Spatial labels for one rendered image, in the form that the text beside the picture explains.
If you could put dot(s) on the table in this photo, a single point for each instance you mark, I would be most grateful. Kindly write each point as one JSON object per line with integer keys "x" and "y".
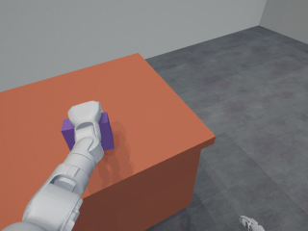
{"x": 147, "y": 177}

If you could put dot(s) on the sponge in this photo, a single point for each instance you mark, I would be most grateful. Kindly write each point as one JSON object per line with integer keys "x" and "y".
{"x": 107, "y": 138}

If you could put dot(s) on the robot left upper arm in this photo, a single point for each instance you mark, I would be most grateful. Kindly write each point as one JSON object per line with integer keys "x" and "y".
{"x": 55, "y": 209}

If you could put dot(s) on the left robot forearm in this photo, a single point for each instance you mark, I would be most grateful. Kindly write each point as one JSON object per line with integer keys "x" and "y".
{"x": 74, "y": 173}

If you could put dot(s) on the left robot hand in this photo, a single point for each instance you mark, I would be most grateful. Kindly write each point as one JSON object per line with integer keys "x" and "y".
{"x": 91, "y": 110}

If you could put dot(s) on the right robot hand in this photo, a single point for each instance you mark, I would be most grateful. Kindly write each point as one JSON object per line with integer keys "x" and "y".
{"x": 250, "y": 224}

